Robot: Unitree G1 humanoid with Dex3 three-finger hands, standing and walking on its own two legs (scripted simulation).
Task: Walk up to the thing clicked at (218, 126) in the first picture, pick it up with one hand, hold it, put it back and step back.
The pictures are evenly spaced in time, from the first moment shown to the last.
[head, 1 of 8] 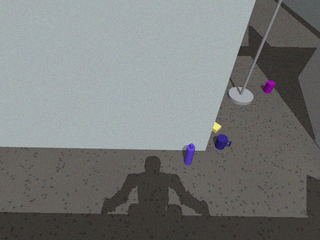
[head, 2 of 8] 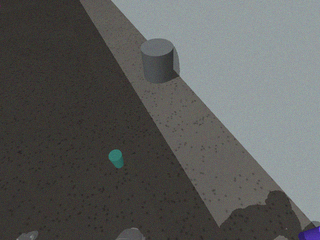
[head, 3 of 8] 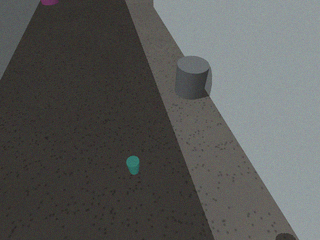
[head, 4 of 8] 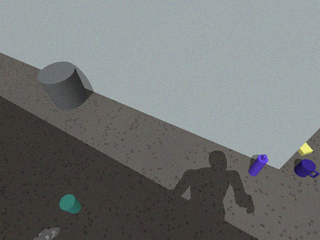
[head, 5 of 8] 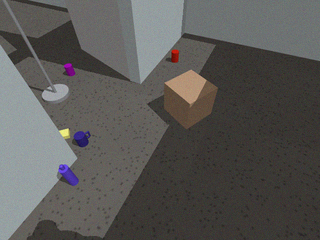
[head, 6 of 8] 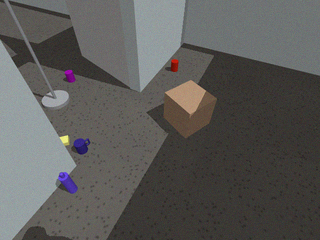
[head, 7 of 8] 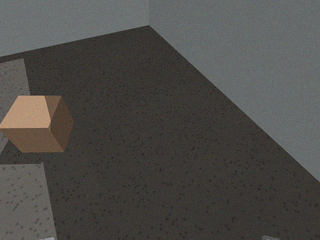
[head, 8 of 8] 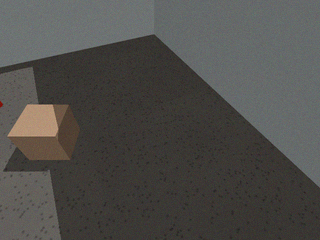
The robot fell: no
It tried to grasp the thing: no
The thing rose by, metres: 0.00
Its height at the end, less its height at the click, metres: +0.00
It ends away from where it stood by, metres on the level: 0.00
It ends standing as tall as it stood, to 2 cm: yes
